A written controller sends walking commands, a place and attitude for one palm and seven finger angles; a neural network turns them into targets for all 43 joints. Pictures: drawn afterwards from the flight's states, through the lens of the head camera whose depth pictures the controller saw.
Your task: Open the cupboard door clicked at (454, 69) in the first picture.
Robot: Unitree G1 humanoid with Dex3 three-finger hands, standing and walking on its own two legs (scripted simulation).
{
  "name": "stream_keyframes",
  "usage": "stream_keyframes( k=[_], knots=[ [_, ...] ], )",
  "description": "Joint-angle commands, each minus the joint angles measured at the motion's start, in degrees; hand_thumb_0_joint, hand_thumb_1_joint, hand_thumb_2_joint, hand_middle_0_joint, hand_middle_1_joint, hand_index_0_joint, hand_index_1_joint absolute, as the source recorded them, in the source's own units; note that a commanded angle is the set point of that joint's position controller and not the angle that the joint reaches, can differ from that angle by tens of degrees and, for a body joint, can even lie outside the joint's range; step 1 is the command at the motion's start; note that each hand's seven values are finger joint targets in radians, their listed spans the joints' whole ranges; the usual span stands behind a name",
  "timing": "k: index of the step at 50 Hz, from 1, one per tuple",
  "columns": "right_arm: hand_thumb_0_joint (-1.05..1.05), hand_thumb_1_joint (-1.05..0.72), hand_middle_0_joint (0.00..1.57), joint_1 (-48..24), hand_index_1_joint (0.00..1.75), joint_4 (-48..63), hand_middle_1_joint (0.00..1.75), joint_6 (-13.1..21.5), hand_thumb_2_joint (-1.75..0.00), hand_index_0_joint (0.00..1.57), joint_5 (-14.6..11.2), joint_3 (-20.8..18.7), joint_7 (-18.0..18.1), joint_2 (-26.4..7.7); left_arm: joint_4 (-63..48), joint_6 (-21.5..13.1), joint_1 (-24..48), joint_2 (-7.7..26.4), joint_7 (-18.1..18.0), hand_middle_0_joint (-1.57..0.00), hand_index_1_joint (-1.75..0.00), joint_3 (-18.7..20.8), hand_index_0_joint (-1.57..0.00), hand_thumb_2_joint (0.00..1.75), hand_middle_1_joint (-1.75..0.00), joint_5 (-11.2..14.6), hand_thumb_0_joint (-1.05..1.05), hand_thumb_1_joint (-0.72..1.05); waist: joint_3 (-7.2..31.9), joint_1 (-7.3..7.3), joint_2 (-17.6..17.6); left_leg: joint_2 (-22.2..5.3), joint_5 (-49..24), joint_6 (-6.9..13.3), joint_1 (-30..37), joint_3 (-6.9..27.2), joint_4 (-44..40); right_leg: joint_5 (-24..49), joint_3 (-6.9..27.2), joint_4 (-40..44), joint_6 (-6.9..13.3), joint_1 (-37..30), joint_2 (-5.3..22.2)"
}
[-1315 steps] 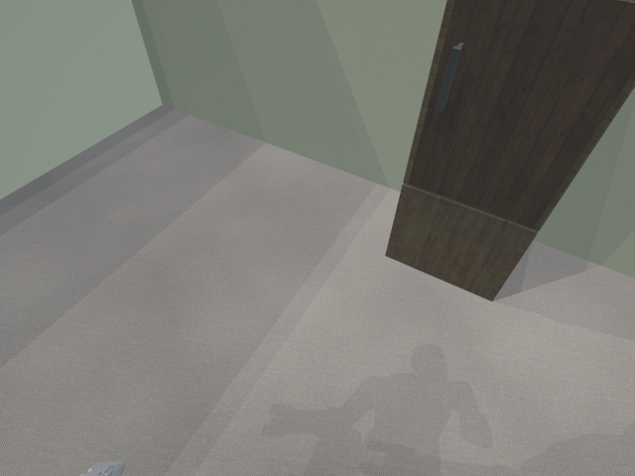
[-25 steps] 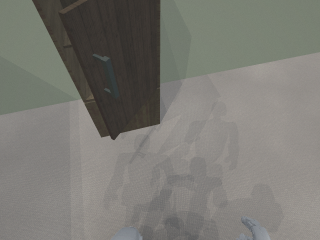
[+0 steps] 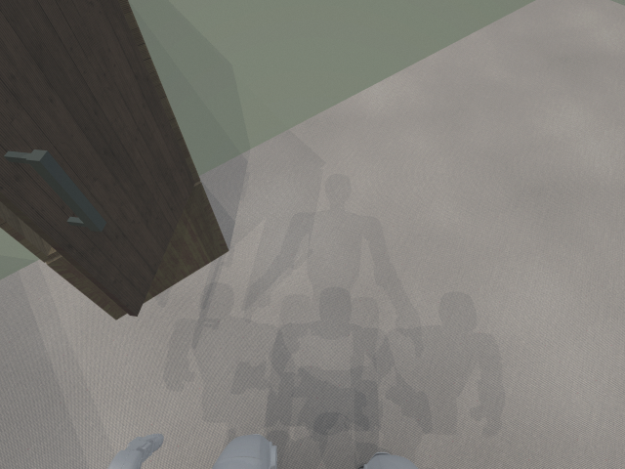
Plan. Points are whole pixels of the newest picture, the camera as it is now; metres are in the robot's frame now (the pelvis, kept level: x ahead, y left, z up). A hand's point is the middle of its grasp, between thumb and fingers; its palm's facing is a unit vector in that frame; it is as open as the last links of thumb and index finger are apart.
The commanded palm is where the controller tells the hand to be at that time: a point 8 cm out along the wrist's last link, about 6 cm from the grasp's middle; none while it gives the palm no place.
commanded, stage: walk to a spot facing it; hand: left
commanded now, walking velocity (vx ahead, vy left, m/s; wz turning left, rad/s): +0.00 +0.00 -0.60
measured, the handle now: (59, 193) +0.46 +0.40 +0.05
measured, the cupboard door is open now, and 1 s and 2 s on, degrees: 44 44 44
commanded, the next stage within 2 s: turn to face it in 2.00 s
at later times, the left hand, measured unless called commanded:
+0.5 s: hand (217, 424) +0.18 +0.16 -0.15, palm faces -0.33 -0.92 -0.19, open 7.4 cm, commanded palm none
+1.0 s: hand (270, 351) +0.30 +0.10 -0.18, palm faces -0.51 -0.84 -0.16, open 7.4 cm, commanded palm none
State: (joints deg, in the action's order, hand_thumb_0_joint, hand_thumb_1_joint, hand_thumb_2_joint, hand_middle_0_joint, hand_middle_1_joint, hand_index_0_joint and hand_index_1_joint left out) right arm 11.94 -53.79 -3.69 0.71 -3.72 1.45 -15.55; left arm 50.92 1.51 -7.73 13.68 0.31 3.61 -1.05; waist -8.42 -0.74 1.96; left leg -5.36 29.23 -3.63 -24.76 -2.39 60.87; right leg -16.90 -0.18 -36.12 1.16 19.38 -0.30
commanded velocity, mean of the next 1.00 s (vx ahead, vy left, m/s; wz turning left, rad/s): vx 0.25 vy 0.00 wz -0.52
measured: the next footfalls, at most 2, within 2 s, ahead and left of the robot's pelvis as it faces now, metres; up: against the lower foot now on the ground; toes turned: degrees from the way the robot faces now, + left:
left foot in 0.20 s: +0.08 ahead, +0.14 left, +0.00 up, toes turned -6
right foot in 0.56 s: +0.03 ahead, -0.14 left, +0.00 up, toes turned -27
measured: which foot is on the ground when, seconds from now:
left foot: up 0.00-0.18, down 0.20-0.54, up 0.56-0.88, down 0.90-1.00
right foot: down 0.00-0.20, up 0.22-0.54, down 0.56-0.90, up 0.92-1.00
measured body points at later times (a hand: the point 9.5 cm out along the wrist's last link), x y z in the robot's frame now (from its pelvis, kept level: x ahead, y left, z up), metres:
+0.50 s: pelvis +0.03 +0.00 +0.01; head +0.07 -0.01 +0.46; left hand +0.20 +0.21 -0.13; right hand -0.04 -0.23 -0.13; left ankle +0.04 +0.14 -0.73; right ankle -0.02 -0.12 -0.69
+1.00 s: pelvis +0.19 -0.06 +0.00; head +0.23 -0.06 +0.45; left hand +0.33 +0.14 -0.16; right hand +0.13 -0.32 -0.12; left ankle +0.28 +0.01 -0.73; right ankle +0.03 -0.11 -0.64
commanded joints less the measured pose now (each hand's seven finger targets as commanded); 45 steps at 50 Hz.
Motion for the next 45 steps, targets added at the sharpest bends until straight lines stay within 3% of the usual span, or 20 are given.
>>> stream_keyframes(
  k=[1,5,8,9,10,11,12,15,22,25,26,27,28,30,32,34,40,43,44,45],
  knots=[
    [0.0,-0.9,0.2,-0.5,0.3,5.7,0.3,1.8,-0.9,0.2,-0.1,-0.4,-0.2,-2.1,-3.7,-0.2,-1.4,10.8,-1.4,-0.2,-0.3,3.0,-0.2,0.9,-0.3,-0.6,0.0,0.9,11.0,1.22,-11.2,1.0,-3.5,-0.4,-2.0,0.7,-1.8,17.2,15.9,14.9,9.3,-7.0,12.5],
    [0.0,-0.9,0.2,0.7,0.3,5.6,0.3,2.2,-0.9,0.2,-0.3,-0.4,-0.2,-1.3,-3.3,0.0,-1.2,11.6,-0.9,-0.2,-0.3,3.2,-0.2,0.9,-0.3,-0.8,0.0,0.9,9.2,1.05,-10.6,3.4,-4.5,0.1,3.3,-0.2,-14.2,10.6,19.6,15.6,9.1,-3.5,11.4],
    [0.0,-0.9,0.2,7.4,0.3,3.8,0.3,3.3,-0.9,0.2,-0.4,-0.3,0.4,-2.3,-4.2,0.5,1.8,10.4,-0.6,-0.2,-0.3,3.1,-0.2,0.9,-0.3,-0.1,0.0,0.9,10.0,-2.56,-10.2,3.7,-12.7,0.8,14.5,0.0,-30.3,6.2,19.4,12.0,5.6,3.0,8.4],
    [0.0,-0.9,0.2,9.3,0.3,3.4,0.3,4.0,-0.9,0.2,0.1,-0.8,0.9,-5.6,-5.1,0.9,1.4,7.0,-0.5,-0.2,-0.3,2.5,-0.2,0.9,-0.3,0.3,0.0,0.9,10.0,-3.02,0.4,-3.4,-8.8,3.4,19.8,8.9,-40.3,-2.1,15.6,5.5,2.5,10.4,2.8],
    [0.0,-0.9,0.2,9.7,0.3,4.4,0.3,4.3,-0.9,0.2,1.0,-1.8,1.0,-11.5,-6.0,0.9,-0.6,3.9,0.2,-0.2,-0.3,1.7,-0.2,0.9,-0.3,0.7,0.0,0.9,10.0,-2.55,18.5,-18.8,-7.5,9.2,20.8,26.5,-47.8,-14.7,5.1,-9.9,-1.4,16.3,-4.7],
    [0.0,-0.9,0.2,9.0,0.3,5.5,0.3,4.3,-0.9,0.2,1.3,-1.8,1.7,-12.9,-7.3,0.5,1.8,5.9,0.8,-0.2,-0.3,2.2,-0.2,0.9,-0.3,0.2,0.0,0.9,9.2,-2.55,11.5,-24.0,-8.3,14.0,12.5,29.4,-49.9,-17.3,3.8,-20.8,-2.2,14.0,-1.7],
    [0.0,-0.9,0.2,7.5,0.3,5.3,0.3,4.9,-0.9,0.2,1.8,-1.3,1.4,-10.8,-6.0,0.5,2.6,5.7,1.1,-0.2,-0.3,2.7,-0.2,0.9,-0.3,-0.8,0.0,0.9,8.2,-1.47,7.5,-20.8,-14.4,13.3,11.5,26.8,-48.7,-14.9,4.3,-27.7,-2.5,13.6,-1.3],
    [0.0,-0.9,0.2,2.9,0.3,6.4,0.3,5.1,-0.9,0.2,1.4,0.2,1.5,-6.2,-4.0,0.7,-0.3,3.4,2.1,-0.2,-0.3,2.6,-0.2,0.9,-0.3,-0.4,0.0,0.9,8.4,1.23,10.4,-12.6,-26.4,9.1,15.2,7.8,-44.2,-6.5,0.9,-30.5,-4.0,14.7,1.9],
    [0.0,-0.9,0.2,11.5,0.3,2.6,0.3,5.4,-0.9,0.2,1.6,-1.3,0.3,-7.6,-5.9,-0.5,6.9,1.4,3.5,-0.2,-0.3,1.1,-0.2,0.9,-0.3,-0.5,0.0,0.9,7.8,-3.73,9.0,-15.0,-11.8,9.4,18.8,1.4,-45.2,-8.8,-5.4,-6.9,-2.4,8.3,2.4],
    [0.0,-0.9,0.2,9.1,0.3,2.8,0.3,5.1,-0.9,0.2,1.4,-1.5,-0.4,-8.0,-3.7,-1.1,1.0,2.5,3.2,-0.2,-0.3,1.5,-0.2,0.9,-0.3,-0.6,0.0,0.9,8.9,-0.56,6.2,-13.8,-6.6,6.7,12.7,-3.2,-38.4,-4.5,-8.7,5.8,-1.1,-5.4,-0.2],
    [0.0,-0.9,0.2,7.0,0.3,3.3,0.3,5.0,-0.9,0.2,1.1,-1.4,-0.6,-7.2,-1.4,-1.4,-5.2,4.6,2.8,-0.2,-0.3,2.4,-0.2,0.9,-0.3,-0.6,0.0,0.9,10.7,2.73,2.1,-10.8,-3.6,4.5,5.8,-6.4,-30.6,-3.2,-6.6,10.3,0.5,-15.9,0.6],
    [0.0,-0.9,0.2,4.2,0.3,5.3,0.3,5.0,-0.9,0.2,0.0,-0.5,-1.2,-3.3,0.7,-2.1,-12.5,10.8,1.9,-0.2,-0.3,3.8,-0.2,0.9,-0.3,-0.9,0.0,0.9,12.3,6.79,-13.7,-4.2,2.0,1.4,-9.8,-12.9,-14.0,-14.9,12.7,17.9,6.0,-29.0,13.4],
    [0.0,-0.9,0.2,-4.7,0.3,9.3,0.3,4.9,-0.9,0.2,0.2,0.2,-1.5,-2.1,2.3,-2.0,-17.9,16.0,0.9,-0.2,-0.3,5.0,-0.2,0.9,-0.3,0.0,0.0,0.9,8.1,10.86,-22.4,0.9,11.8,0.2,-22.1,-7.5,-0.7,-12.7,32.5,25.0,12.6,-28.3,23.7],
    [0.0,-0.9,0.2,-5.9,0.3,8.4,0.3,5.2,-0.9,0.2,0.3,-0.9,-1.6,-4.3,1.7,-2.6,-13.1,12.1,-0.4,-0.2,-0.3,4.3,-0.2,0.9,-0.3,0.1,0.0,0.9,6.2,6.89,-15.0,-2.5,-0.2,0.6,-23.4,1.8,5.4,-15.7,29.7,24.9,13.4,-23.8,20.5],
    [0.0,-0.9,0.2,-4.1,0.3,6.3,0.3,5.0,-0.9,0.2,0.7,-0.9,-1.9,-3.4,0.2,-3.3,-7.8,8.6,-0.5,-0.2,-0.3,3.0,-0.2,0.9,-0.3,-0.2,0.0,0.9,4.5,3.12,-12.5,-3.1,-6.6,-0.4,-16.2,1.4,0.3,-5.0,18.8,24.0,10.8,-15.5,16.4],
    [0.0,-0.9,0.2,-2.4,0.3,5.2,0.3,4.7,-0.9,0.2,0.7,-0.8,-2.2,-1.9,0.6,-4.2,-7.0,8.3,-0.1,-0.2,-0.3,2.9,-0.2,0.9,-0.3,-0.3,0.0,0.9,4.6,1.45,-10.8,-1.8,-9.9,-0.8,-11.3,-0.2,-4.3,1.5,14.5,23.7,10.3,-11.9,14.2],
    [0.0,-0.9,0.2,-3.8,0.3,6.3,0.3,6.2,-0.9,0.2,0.3,-0.6,-2.5,-0.8,2.5,-4.4,-7.8,9.5,0.5,-0.2,-0.3,3.2,-0.2,0.9,-0.3,-0.5,0.0,0.9,5.4,1.24,-9.6,2.2,-13.2,0.1,-0.3,-2.2,-21.6,3.2,14.1,20.6,9.3,-10.0,12.1],
    [0.0,-0.9,0.2,6.7,0.3,2.7,0.3,7.4,-0.9,0.2,0.5,-1.1,-1.3,-3.9,2.1,-4.1,-4.5,7.7,0.5,-0.2,-0.3,3.1,-0.2,0.9,-0.3,-0.1,0.0,0.9,7.6,-4.56,-4.3,2.8,-16.6,1.1,19.6,-2.3,-32.8,5.6,10.3,10.1,6.1,-1.0,7.6],
    [0.0,-0.9,0.2,15.3,0.3,0.3,0.3,8.0,-0.9,0.2,1.4,-2.4,-0.5,-9.3,1.5,-4.0,-5.7,4.3,0.8,-0.2,-0.3,2.6,-0.2,0.9,-0.3,0.3,0.0,0.9,13.2,-7.81,7.8,-7.2,-7.8,4.7,31.4,11.1,-37.2,0.9,5.9,-5.9,3.4,6.7,1.5],
    [0.0,-0.9,0.2,21.6,0.3,-0.4,0.3,7.9,-0.9,0.2,2.1,-3.3,0.0,-14.6,0.3,-4.0,-7.8,1.6,1.3,-0.2,-0.3,1.4,-0.2,0.9,-0.3,0.6,0.0,0.9,17.2,-8.42,20.7,-22.6,-1.3,10.8,37.5,31.6,-45.2,-17.8,-0.9,-26.8,0.7,17.4,-4.3]
  ],
)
